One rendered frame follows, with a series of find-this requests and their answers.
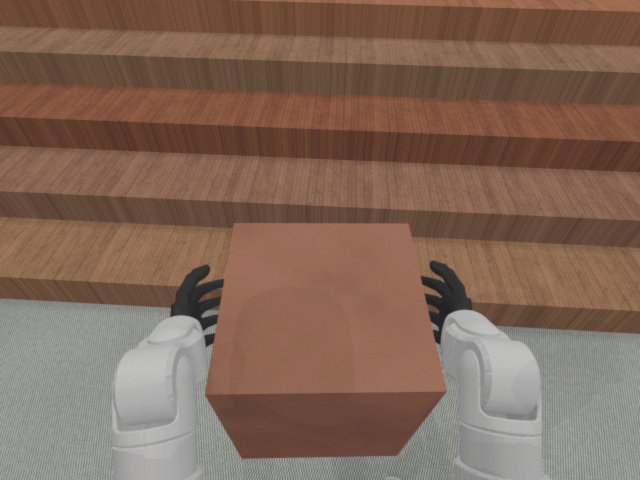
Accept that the robot left forearm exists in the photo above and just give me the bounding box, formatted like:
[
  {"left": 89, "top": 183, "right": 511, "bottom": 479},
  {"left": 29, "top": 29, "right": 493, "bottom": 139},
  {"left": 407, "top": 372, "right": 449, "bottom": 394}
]
[{"left": 111, "top": 315, "right": 208, "bottom": 480}]

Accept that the robot left hand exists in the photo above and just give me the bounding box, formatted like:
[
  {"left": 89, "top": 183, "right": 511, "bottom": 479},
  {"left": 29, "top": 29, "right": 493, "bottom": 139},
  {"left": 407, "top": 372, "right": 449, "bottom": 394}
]
[{"left": 170, "top": 265, "right": 224, "bottom": 347}]

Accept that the robot right hand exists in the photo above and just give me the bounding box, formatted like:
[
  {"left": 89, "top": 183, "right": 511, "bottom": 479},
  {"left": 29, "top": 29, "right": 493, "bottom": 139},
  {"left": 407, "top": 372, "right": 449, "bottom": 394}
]
[{"left": 421, "top": 260, "right": 472, "bottom": 345}]

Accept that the carton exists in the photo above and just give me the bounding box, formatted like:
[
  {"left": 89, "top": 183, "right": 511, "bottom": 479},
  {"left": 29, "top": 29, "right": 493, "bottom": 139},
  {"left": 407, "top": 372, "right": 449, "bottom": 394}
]
[{"left": 205, "top": 223, "right": 447, "bottom": 459}]

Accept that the robot right forearm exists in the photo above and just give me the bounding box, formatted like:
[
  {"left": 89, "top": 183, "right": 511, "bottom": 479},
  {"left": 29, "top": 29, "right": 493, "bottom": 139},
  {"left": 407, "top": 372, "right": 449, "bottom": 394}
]
[{"left": 440, "top": 310, "right": 551, "bottom": 480}]

